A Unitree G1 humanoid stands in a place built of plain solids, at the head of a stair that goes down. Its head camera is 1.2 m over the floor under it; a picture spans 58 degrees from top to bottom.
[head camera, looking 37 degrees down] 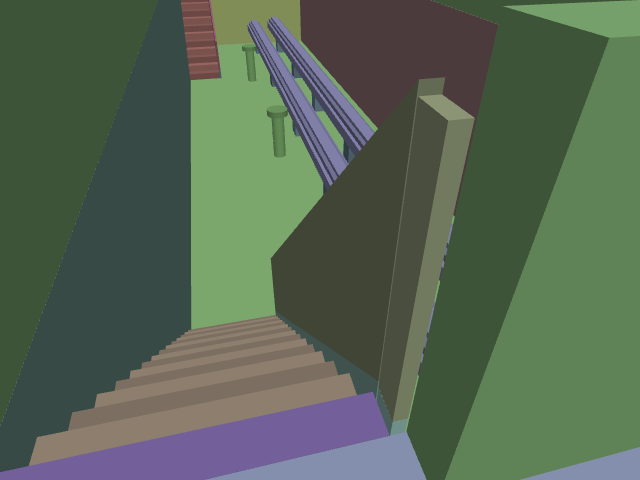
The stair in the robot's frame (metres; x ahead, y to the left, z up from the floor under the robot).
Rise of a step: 0.21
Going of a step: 0.23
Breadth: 1.10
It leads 13 degrees to the left of straight ahead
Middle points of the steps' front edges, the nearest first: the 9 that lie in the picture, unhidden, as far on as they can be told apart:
0.68 0.37 0.00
0.89 0.42 -0.21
1.11 0.47 -0.42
1.33 0.53 -0.62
1.55 0.58 -0.83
1.77 0.63 -1.04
1.99 0.68 -1.25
2.21 0.73 -1.46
2.43 0.79 -1.67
